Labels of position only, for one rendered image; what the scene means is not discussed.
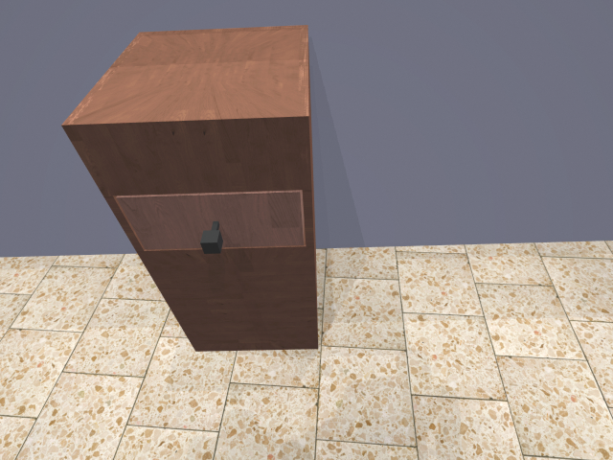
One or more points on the handle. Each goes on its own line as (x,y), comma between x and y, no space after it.
(211,241)

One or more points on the drawer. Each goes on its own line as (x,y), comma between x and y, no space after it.
(269,218)

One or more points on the cabinet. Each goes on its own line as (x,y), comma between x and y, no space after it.
(212,111)

